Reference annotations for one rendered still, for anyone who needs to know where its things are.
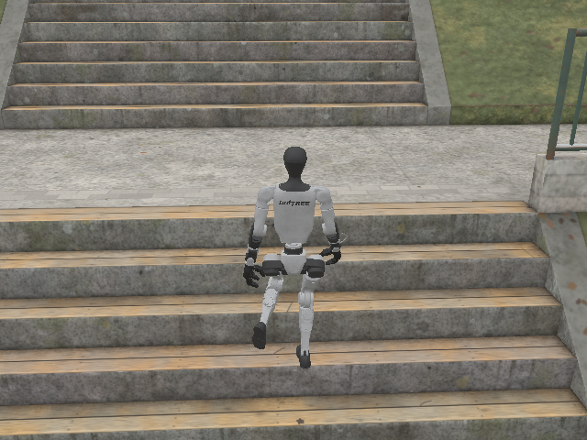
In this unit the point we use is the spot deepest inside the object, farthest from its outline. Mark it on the stairs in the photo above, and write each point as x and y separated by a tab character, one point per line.
216	63
429	327

